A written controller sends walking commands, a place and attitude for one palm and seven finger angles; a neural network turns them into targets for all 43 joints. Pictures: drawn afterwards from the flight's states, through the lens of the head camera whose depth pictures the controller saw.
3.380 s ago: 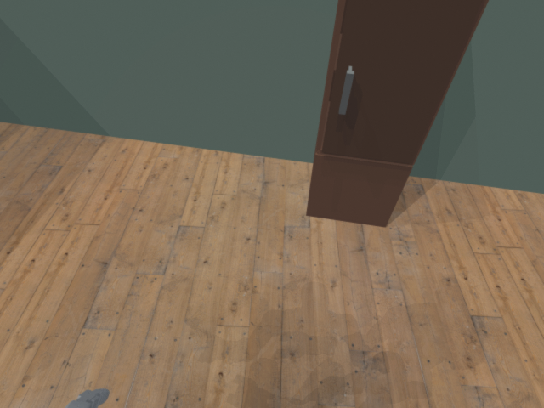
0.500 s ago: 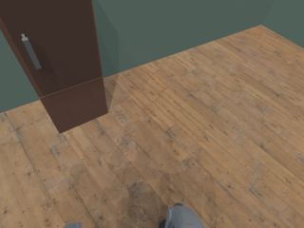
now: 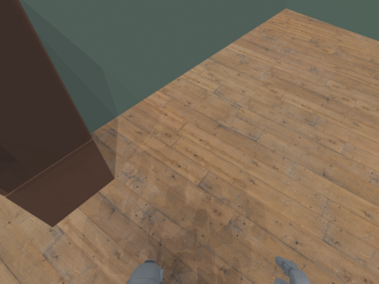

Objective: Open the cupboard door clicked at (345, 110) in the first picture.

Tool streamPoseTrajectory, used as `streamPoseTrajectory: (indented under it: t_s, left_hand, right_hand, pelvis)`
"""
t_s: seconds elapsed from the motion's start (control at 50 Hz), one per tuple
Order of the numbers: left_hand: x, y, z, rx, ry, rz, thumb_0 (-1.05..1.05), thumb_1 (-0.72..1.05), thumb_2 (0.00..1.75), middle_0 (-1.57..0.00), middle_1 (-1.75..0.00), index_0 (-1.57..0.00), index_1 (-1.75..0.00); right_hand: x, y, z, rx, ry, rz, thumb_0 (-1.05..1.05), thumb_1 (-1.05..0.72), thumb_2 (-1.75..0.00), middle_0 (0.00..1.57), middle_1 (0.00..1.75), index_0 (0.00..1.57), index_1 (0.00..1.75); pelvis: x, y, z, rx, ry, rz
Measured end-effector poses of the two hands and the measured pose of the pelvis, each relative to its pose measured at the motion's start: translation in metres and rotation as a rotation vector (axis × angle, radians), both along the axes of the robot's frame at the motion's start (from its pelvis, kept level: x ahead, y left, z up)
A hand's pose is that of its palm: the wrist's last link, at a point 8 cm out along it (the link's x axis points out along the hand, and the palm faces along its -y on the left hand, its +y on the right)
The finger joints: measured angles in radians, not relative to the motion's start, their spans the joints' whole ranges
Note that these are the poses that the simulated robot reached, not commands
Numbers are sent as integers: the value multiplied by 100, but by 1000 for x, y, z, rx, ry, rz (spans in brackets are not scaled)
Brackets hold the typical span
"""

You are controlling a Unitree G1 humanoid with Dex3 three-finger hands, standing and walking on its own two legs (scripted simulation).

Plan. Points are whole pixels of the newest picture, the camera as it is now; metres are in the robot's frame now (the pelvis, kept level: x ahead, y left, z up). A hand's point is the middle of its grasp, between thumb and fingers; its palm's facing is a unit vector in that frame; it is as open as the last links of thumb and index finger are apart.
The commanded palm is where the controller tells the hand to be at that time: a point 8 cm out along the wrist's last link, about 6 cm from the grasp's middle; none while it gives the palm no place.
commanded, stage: walk to a spot facing it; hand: left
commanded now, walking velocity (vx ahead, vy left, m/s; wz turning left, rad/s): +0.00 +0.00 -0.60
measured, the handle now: out of the picture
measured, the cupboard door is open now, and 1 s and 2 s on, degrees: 0 0 0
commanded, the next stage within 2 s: turn to face it in 0.02 s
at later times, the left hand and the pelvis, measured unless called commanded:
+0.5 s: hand (112, 260) +0.18 +0.21 -0.16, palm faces -0.05 -0.98 -0.21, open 7.4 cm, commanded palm none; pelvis +0.06 +0.04 +0.00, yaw -2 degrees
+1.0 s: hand out of the picture +0.03 +0.30 -0.19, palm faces +0.31 -0.92 -0.25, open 7.4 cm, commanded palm none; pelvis +0.04 +0.08 -0.01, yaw +16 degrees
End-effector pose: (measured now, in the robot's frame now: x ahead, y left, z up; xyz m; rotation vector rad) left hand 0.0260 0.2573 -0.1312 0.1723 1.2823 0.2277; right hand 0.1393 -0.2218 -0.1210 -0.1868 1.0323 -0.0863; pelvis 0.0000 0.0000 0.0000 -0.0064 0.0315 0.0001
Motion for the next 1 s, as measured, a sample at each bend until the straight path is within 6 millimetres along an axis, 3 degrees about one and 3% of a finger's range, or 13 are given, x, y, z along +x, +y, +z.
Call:
streamPoseTrajectory:
  t_s: [0.08,0.16,0.26,0.4,0.5,0.58,0.68,0.8,0.92,1.0]
  left_hand:
    - [21,29,-18,-14,19,13,0,91,90,-20,-30,-20,-30]
    - [50,46,-22,-26,41,-51,0,91,90,-19,-30,-20,-30]
    - [95,47,-13,-52,3,-125,1,91,90,-19,-30,-20,-30]
    - [136,24,-3,-69,-74,-163,0,91,90,-19,-30,-20,-30]
    - [146,4,4,-45,-116,-157,0,91,90,-19,-30,-20,-30]
    - [135,-3,14,-16,-139,-122,0,91,90,-20,-30,-20,-30]
    - [106,4,20,7,-134,-31,0,91,90,-20,-30,-20,-30]
    - [64,28,11,12,-102,74,0,91,90,-20,-30,-20,-30]
    - [7,66,-22,-17,-31,201,0,91,90,-20,-30,-20,-30]
    - [-20,86,-27,-15,34,256,0,91,90,-20,-30,-20,-30]
  right_hand:
    - [34,22,2,-37,-37,-4,0,-90,-90,20,30,20,30]
    - [32,32,16,-58,-46,-54,0,-90,-90,20,30,20,30]
    - [-5,35,21,-78,40,-141,0,-90,-90,20,30,20,30]
    - [-78,41,0,-28,270,-221,0,-90,-90,20,30,20,30]
    - [-118,38,-22,39,397,-246,1,-90,-90,20,30,20,30]
    - [-126,31,-31,70,449,-223,1,-90,-90,20,30,20,30]
    - [-100,22,-28,59,423,-150,1,-90,-90,20,30,20,30]
    - [-42,21,-21,-6,330,-22,1,-91,-90,19,30,20,30]
    - [32,45,-12,-103,173,130,1,-91,-90,19,30,20,30]
    - [58,64,2,-134,91,196,0,-91,-90,19,30,20,30]
  pelvis:
    - [27,26,-10,-9,-5,-44]
    - [43,41,-5,-19,-30,-123]
    - [56,53,6,-43,-39,-126]
    - [66,54,9,-19,-31,-82]
    - [64,40,1,13,-24,-44]
    - [60,34,2,16,-30,12]
    - [56,32,6,27,-34,79]
    - [49,42,3,26,-37,162]
    - [42,69,-15,0,-27,246]
    - [37,79,-13,-2,-23,271]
